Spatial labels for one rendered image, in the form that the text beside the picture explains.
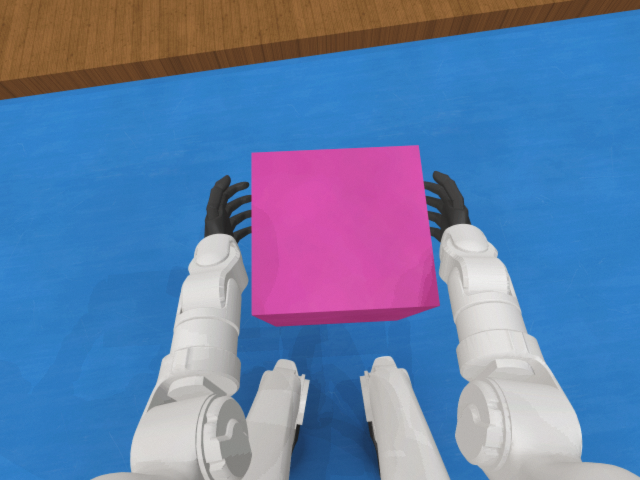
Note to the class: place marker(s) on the robot left forearm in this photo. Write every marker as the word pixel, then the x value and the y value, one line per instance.
pixel 203 357

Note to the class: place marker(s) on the robot left hand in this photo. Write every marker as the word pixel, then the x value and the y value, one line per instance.
pixel 218 220

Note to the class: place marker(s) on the robot left foot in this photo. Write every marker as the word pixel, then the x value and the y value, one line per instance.
pixel 296 437

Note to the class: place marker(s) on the robot right hand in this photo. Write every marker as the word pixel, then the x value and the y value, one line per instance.
pixel 451 205

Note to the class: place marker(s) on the carton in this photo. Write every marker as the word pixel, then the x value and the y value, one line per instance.
pixel 340 236

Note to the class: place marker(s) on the robot left thigh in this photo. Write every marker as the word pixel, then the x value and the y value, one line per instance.
pixel 278 407

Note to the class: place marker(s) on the right robot upper arm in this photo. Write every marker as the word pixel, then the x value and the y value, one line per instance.
pixel 516 430

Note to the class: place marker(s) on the left robot upper arm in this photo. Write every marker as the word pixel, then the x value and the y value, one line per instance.
pixel 201 438

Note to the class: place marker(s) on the robot right forearm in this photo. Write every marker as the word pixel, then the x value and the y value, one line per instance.
pixel 493 340

